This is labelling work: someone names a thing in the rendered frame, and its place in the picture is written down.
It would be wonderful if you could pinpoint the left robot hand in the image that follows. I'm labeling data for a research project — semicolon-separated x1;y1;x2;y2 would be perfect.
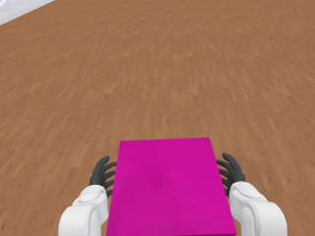
89;155;117;197

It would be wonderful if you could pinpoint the carton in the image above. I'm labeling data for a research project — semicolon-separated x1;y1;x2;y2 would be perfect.
106;138;237;236

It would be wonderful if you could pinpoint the left robot forearm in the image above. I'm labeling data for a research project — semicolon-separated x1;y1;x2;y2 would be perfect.
58;185;109;236

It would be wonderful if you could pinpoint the right robot hand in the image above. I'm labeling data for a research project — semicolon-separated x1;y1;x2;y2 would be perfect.
216;152;246;197

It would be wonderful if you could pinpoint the right robot forearm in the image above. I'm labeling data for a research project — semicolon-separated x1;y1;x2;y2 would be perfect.
228;181;287;236

